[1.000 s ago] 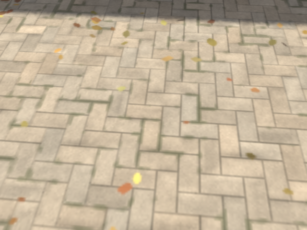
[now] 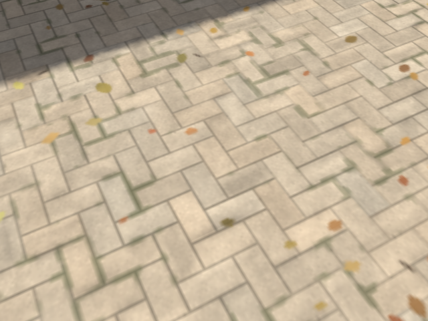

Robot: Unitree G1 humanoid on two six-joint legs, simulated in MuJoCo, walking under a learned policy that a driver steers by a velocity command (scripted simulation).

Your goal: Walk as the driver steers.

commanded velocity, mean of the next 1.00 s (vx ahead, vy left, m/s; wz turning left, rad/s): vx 0.43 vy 0.00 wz -0.03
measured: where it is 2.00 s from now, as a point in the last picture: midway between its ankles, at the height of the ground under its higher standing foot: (186, 175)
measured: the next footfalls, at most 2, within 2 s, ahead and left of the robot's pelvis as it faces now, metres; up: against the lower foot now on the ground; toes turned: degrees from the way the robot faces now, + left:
right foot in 0.04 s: +0.02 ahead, -0.12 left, +0.00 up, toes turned -1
left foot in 0.52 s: +0.38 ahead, +0.10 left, +0.00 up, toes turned -1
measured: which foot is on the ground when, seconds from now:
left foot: down 0.00-0.04, up 0.06-0.50, down 0.52-1.00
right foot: up 0.00-0.02, down 0.04-0.54, up 0.56-1.00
